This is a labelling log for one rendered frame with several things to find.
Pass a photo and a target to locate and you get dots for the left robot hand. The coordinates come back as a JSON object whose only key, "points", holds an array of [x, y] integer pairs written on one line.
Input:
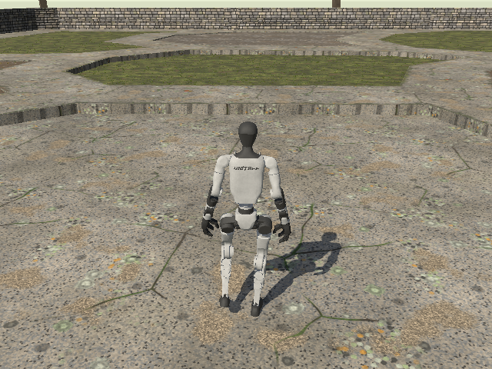
{"points": [[205, 225]]}

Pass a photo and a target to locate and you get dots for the right robot hand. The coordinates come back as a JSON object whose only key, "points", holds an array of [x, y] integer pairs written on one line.
{"points": [[286, 231]]}

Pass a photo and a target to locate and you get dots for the left robot forearm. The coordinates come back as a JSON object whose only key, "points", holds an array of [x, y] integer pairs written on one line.
{"points": [[210, 206]]}

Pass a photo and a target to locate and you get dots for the left robot upper arm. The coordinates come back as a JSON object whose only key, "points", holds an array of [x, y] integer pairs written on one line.
{"points": [[222, 162]]}

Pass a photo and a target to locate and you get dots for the robot left thigh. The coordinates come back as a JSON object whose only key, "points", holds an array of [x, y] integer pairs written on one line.
{"points": [[227, 226]]}

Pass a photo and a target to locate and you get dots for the right robot upper arm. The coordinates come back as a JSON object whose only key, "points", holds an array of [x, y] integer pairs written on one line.
{"points": [[274, 176]]}

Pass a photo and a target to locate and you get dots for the right robot shin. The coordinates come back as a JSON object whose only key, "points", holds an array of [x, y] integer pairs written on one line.
{"points": [[259, 276]]}

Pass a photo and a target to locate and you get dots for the right robot forearm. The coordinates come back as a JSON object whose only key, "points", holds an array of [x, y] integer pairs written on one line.
{"points": [[282, 209]]}

